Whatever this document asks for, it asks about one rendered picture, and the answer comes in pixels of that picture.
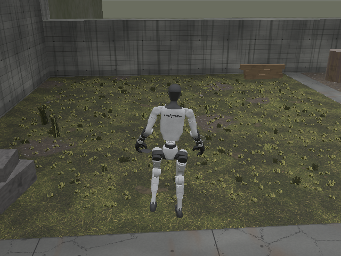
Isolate left robot forearm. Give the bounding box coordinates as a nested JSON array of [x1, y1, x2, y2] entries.
[[137, 126, 149, 144]]

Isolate humanoid robot torso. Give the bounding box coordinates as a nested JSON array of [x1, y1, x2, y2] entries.
[[160, 104, 185, 160]]

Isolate robot right foot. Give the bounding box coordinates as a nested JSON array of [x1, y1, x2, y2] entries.
[[175, 204, 183, 218]]

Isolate robot left upper arm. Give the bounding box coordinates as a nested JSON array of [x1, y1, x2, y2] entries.
[[144, 106, 162, 135]]

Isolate robot right hand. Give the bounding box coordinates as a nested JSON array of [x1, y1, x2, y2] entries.
[[192, 144, 205, 156]]

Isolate robot left hand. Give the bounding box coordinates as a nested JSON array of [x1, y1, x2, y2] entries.
[[135, 141, 147, 153]]

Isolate right robot forearm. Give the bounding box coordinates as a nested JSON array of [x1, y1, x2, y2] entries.
[[193, 129, 203, 147]]

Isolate robot right upper arm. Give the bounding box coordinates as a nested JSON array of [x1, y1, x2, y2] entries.
[[184, 108, 198, 137]]

